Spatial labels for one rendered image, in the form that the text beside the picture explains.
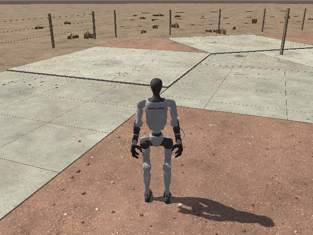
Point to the left robot thigh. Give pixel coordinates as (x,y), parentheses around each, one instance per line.
(145,146)

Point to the right robot upper arm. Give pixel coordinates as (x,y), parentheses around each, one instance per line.
(173,112)

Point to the right robot hand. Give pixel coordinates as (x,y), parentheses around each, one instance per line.
(179,151)

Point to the left robot hand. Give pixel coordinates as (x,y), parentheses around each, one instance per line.
(133,151)

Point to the robot thigh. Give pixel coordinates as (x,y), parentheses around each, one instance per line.
(145,146)
(167,147)

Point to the left robot upper arm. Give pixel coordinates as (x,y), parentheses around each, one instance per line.
(139,112)

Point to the right robot thigh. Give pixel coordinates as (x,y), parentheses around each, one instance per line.
(167,147)

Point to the right robot forearm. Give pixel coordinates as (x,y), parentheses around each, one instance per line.
(177,133)

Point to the left robot forearm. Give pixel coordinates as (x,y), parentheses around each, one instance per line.
(135,134)

